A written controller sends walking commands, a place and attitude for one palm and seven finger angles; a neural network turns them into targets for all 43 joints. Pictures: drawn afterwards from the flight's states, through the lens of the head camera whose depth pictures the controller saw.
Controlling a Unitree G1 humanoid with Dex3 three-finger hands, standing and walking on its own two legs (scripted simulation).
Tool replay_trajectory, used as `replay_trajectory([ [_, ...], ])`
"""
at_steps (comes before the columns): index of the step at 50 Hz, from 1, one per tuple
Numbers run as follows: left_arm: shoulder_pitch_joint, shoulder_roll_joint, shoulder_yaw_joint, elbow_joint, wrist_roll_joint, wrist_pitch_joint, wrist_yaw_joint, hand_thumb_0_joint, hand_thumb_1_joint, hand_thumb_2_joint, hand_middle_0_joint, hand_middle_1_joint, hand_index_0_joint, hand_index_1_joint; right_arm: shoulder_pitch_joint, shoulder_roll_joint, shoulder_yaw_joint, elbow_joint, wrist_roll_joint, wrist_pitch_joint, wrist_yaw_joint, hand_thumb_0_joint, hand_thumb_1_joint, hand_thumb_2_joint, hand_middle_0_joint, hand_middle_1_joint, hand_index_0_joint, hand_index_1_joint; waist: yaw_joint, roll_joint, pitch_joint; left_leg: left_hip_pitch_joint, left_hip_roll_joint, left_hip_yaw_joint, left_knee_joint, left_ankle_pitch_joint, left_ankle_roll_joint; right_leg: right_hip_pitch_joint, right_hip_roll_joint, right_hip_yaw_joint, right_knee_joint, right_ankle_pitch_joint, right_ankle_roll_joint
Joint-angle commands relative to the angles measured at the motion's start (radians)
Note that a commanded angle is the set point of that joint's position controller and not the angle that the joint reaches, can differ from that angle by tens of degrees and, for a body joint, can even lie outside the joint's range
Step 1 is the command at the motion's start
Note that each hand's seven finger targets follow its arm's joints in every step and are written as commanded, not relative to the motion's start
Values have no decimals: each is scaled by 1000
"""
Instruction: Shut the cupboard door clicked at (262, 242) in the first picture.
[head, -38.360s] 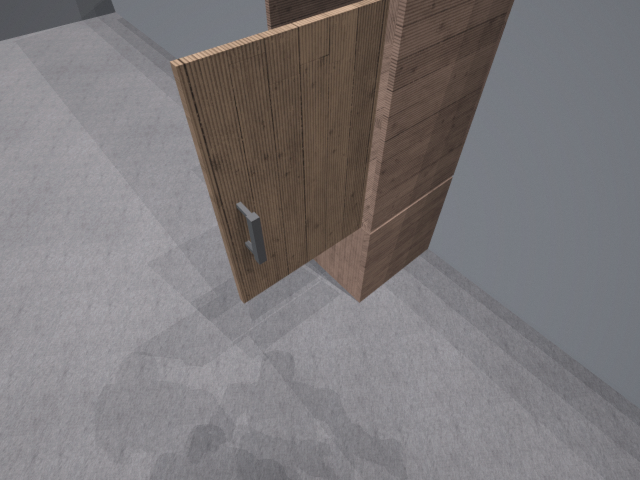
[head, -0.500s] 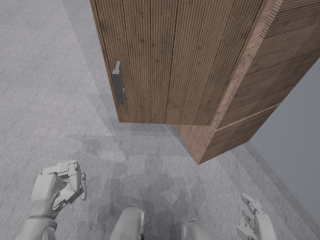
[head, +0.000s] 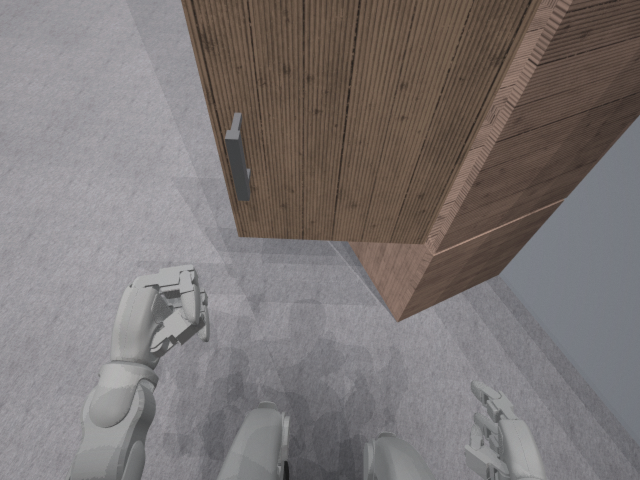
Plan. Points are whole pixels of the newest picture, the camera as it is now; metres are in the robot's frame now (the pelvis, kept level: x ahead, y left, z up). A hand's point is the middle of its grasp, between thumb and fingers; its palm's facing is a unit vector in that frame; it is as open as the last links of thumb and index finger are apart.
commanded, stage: bring the fist close to the handle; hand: left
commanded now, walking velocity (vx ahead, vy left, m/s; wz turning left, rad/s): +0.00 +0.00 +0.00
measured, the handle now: (240, 159) +0.55 +0.16 +0.04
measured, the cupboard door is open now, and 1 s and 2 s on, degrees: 63 63 51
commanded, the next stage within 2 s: push the door shut along its arc in 1.10 s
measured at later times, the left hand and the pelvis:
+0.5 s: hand (240, 234) +0.41 +0.14 +0.04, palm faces +0.04 -1.00 -0.02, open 3.1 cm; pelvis +0.01 -0.01 +0.00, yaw -1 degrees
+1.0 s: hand (255, 206) +0.46 +0.13 +0.04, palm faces +0.07 -1.00 -0.02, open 3.1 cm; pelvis +0.01 -0.01 +0.00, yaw -2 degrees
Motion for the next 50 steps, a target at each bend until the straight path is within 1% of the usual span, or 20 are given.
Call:
replay_trajectory([
  [1,-213,99,65,-137,4,-38,46,0,900,900,-1300,-1500,-1300,-1500,6,-146,-65,-121,3,-28,-6,0,-900,-900,200,300,200,300,-19,26,-282,380,-9,-48,-238,103,2,40,17,48,-237,174,-12],
  [10,-430,63,40,55,32,-100,76,0,900,900,-1300,-1500,-1300,-1500,39,-151,-74,-75,-7,6,11,0,-900,-900,200,300,200,300,-44,6,-301,390,-7,-27,-217,172,0,46,11,59,-237,246,-9],
  [12,-495,106,77,105,39,-113,82,0,900,900,-1300,-1500,-1300,-1500,51,-159,-77,-61,-9,15,9,0,-900,-900,200,300,200,300,-51,-9,-300,371,-6,-23,-207,170,4,43,13,68,-237,250,-7],
  [15,-597,105,87,171,39,-133,88,0,900,900,-1300,-1500,-1300,-1500,56,-155,-80,-40,-10,27,11,0,-900,-900,200,300,200,300,-59,-7,-323,360,-11,-10,-193,181,5,56,8,83,-235,280,-2],
  [18,-647,135,120,197,44,-157,94,0,900,900,-1300,-1500,-1300,-1500,71,-159,-87,-27,-12,36,13,0,-900,-900,200,300,200,300,-49,14,-397,397,-7,-10,-186,236,2,64,9,83,-216,336,-4],
  [20,-712,102,90,256,46,-159,91,0,900,900,-1300,-1500,-1300,-1500,81,-156,-87,-12,-12,43,17,0,-900,-900,200,300,200,300,-70,10,-374,387,-8,-9,-181,223,2,47,10,84,-222,330,0],
  [22,-774,151,133,319,50,-166,96,0,900,900,-1300,-1500,-1300,-1500,98,-162,-89,0,-12,50,12,0,-900,-900,200,300,200,300,-79,-21,-361,352,-9,-8,-173,211,7,52,14,93,-224,326,2],
  [24,-834,112,101,351,58,-173,95,0,900,900,-1300,-1500,-1300,-1500,100,-157,-90,8,-14,55,17,0,-900,-900,200,300,200,300,-85,20,-386,377,-9,-6,-172,220,3,32,11,90,-218,335,2],
  [28,-911,154,152,456,64,-185,100,0,900,900,-1300,-1500,-1300,-1500,126,-162,-93,26,-18,69,21,0,-900,-900,200,300,200,300,-89,5,-414,355,-10,-5,-158,235,4,40,13,95,-209,357,4],
  [30,-990,153,154,513,72,-192,102,0,900,900,-1300,-1500,-1300,-1500,139,-159,-94,38,-21,75,23,0,-900,-900,200,300,200,300,-110,-19,-397,323,-11,-1,-146,217,9,32,13,103,-214,353,9],
  [32,-1040,202,197,572,78,-202,106,0,900,900,-1300,-1500,-1300,-1500,155,-164,-93,42,-25,82,22,0,-900,-900,200,300,200,300,-114,-22,-396,289,-13,1,-134,202,13,31,16,109,-209,339,10],
  [33,-1080,230,213,596,91,-209,108,0,900,900,-1300,-1500,-1300,-1500,157,-164,-91,48,-27,89,23,0,-900,-900,200,300,200,300,-111,-1,-410,289,-10,0,-131,206,10,24,13,111,-199,341,9],
  [34,-1132,184,176,616,94,-213,106,0,900,900,-1300,-1500,-1300,-1500,162,-158,-91,51,-30,92,25,0,-900,-900,200,300,200,300,-133,2,-405,294,-12,-1,-127,202,13,4,14,109,-201,338,11],
  [35,-1167,211,200,629,97,-223,109,0,900,900,-1300,-1500,-1300,-1500,170,-161,-93,58,-32,94,28,0,-900,-900,200,300,200,300,-128,25,-421,300,-11,-3,-121,203,10,-4,14,110,-197,330,9],
  [38,-1064,233,240,650,97,-232,101,0,900,900,-1300,-1500,-1300,-1500,179,-169,-97,38,-36,109,39,0,-900,-900,200,300,200,300,-90,35,-504,346,-9,-4,-134,258,6,22,19,101,-181,367,4],
  [40,-1049,197,212,638,94,-225,93,0,900,900,-1300,-1500,-1300,-1500,184,-164,-99,31,-32,123,48,0,-900,-900,200,300,200,300,-94,37,-493,358,-8,-1,-144,263,5,23,22,96,-189,375,5],
  [43,-1020,231,246,634,90,-212,95,0,900,900,-1300,-1500,-1300,-1500,193,-168,-100,24,-29,139,50,0,-900,-900,200,300,200,300,-89,0,-478,322,-10,7,-150,260,10,65,22,102,-197,395,9],
  [45,-1061,210,225,594,89,-222,100,0,900,900,-1300,-1500,-1300,-1500,193,-164,-101,25,-27,145,48,0,-900,-900,200,300,200,300,-106,-21,-461,313,-11,9,-153,239,13,70,20,107,-208,387,13],
  [48,-1091,216,228,570,97,-248,118,0,900,900,-1300,-1500,-1300,-1500,198,-165,-104,38,-30,143,44,0,-900,-900,200,300,200,300,-108,4,-463,349,-9,2,-155,238,10,38,23,101,-207,365,11],
  [50,-1121,181,192,560,104,-268,121,0,900,900,-1300,-1500,-1300,-1500,196,-162,-105,48,-33,139,46,0,-900,-900,200,300,200,300,-118,26,-457,383,-7,-7,-159,227,6,1,23,92,-207,337,8],
])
